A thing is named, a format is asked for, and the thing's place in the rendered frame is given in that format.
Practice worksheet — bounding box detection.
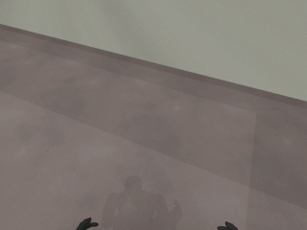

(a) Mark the robot left hand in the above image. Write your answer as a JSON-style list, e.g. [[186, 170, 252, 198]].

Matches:
[[76, 218, 99, 230]]

